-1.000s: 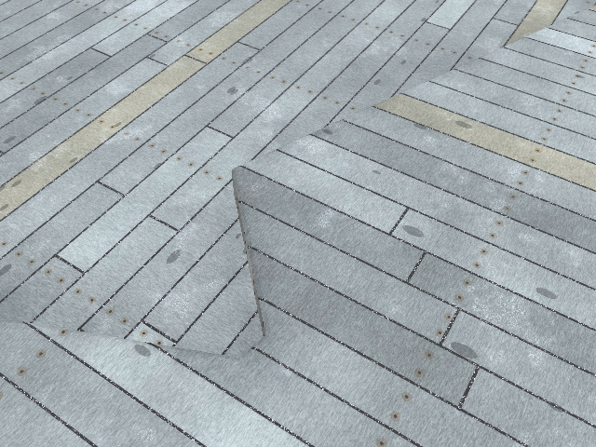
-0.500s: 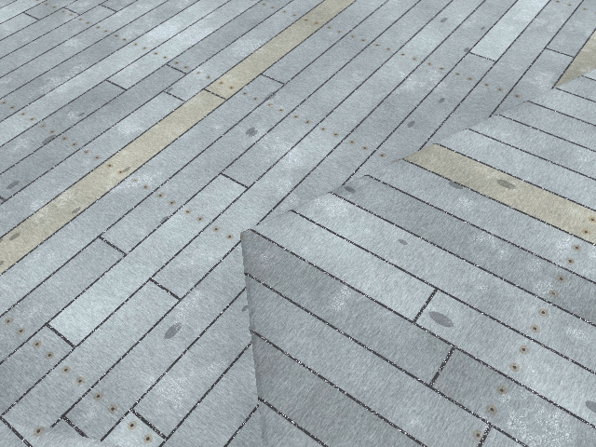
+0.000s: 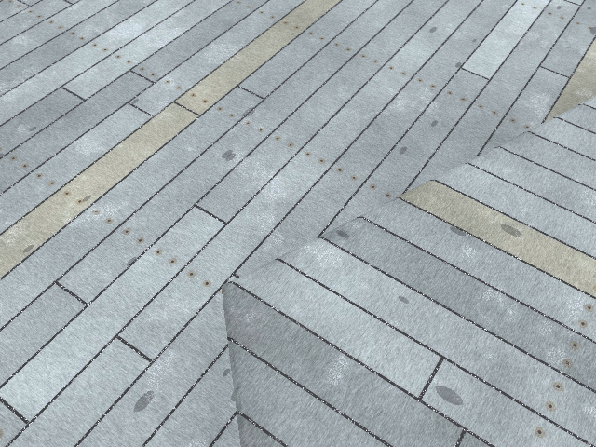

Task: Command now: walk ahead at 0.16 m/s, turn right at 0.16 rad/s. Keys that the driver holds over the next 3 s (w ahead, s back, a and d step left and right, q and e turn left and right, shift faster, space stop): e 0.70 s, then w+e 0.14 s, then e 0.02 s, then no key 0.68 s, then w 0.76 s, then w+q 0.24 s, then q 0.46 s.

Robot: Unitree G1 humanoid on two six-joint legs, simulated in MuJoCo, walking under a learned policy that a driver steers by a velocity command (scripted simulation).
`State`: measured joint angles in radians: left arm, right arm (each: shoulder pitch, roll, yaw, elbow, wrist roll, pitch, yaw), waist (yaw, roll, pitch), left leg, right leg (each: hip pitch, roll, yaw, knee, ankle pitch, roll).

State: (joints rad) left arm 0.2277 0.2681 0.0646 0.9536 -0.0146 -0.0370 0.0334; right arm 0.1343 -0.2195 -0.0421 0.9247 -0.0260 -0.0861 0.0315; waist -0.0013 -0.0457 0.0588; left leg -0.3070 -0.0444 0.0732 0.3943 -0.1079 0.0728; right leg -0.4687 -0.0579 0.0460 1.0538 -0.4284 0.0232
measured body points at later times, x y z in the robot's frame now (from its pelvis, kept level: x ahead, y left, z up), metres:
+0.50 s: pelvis +0.07 -0.06 +0.00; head +0.12 -0.10 +0.45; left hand +0.27 +0.19 -0.10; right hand +0.15 -0.37 -0.13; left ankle +0.07 +0.08 -0.67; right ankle +0.07 -0.15 -0.74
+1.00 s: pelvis +0.14 -0.05 +0.00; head +0.17 -0.05 +0.45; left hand +0.42 +0.11 -0.11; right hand +0.10 -0.35 -0.11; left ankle +0.19 +0.06 -0.74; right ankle +0.06 -0.14 -0.69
